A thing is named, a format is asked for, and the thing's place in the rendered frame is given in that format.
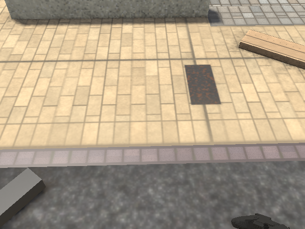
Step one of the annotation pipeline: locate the right robot hand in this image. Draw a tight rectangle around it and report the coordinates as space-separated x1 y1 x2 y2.
231 213 290 229

